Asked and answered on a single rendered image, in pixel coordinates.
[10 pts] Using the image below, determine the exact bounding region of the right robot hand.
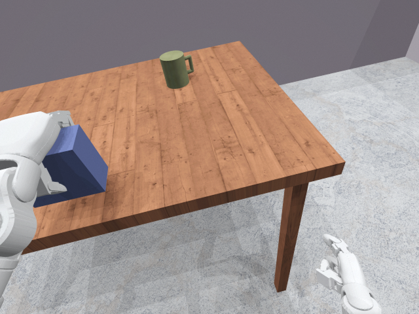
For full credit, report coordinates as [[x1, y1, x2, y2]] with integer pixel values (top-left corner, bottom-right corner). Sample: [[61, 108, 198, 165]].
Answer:
[[316, 234, 367, 294]]

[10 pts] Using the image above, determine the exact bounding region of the robot right forearm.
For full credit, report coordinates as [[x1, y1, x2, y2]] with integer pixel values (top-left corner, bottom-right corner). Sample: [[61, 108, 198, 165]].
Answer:
[[341, 283, 382, 314]]

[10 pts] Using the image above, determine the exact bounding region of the table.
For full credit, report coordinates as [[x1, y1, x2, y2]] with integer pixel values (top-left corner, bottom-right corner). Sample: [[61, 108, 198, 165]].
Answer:
[[0, 41, 346, 292]]

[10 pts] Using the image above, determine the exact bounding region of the sponge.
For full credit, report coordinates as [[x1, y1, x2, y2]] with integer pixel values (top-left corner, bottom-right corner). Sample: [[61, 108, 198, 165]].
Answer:
[[33, 124, 108, 208]]

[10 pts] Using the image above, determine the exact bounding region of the left robot hand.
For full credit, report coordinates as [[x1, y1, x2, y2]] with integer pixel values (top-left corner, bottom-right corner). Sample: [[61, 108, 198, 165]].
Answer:
[[0, 111, 74, 197]]

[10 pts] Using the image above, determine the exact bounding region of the robot left forearm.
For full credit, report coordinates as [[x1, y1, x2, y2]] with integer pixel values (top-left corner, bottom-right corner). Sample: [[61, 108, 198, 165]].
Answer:
[[0, 154, 41, 309]]

